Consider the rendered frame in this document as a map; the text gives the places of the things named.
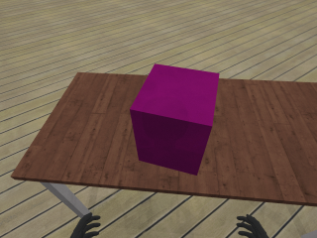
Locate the left robot hand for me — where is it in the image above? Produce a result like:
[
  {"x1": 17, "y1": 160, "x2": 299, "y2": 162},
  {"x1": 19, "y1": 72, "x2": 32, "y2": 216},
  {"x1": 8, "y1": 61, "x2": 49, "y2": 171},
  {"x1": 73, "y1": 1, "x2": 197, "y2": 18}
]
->
[{"x1": 70, "y1": 212, "x2": 101, "y2": 238}]

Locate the carton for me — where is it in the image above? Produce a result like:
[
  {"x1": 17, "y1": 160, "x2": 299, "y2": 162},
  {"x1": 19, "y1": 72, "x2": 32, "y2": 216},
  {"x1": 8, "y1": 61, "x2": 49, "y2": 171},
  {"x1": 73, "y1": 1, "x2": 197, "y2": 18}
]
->
[{"x1": 130, "y1": 63, "x2": 220, "y2": 176}]

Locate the table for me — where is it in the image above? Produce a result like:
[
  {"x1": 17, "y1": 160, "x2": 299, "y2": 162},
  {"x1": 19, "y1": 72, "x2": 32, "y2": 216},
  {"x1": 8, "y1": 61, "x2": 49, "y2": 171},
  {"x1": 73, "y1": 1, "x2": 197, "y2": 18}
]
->
[{"x1": 10, "y1": 72, "x2": 317, "y2": 238}]

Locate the right robot hand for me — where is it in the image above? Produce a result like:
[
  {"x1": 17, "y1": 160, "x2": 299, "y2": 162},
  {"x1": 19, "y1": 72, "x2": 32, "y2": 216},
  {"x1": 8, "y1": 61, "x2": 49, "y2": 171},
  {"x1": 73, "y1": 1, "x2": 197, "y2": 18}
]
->
[{"x1": 236, "y1": 214, "x2": 269, "y2": 238}]

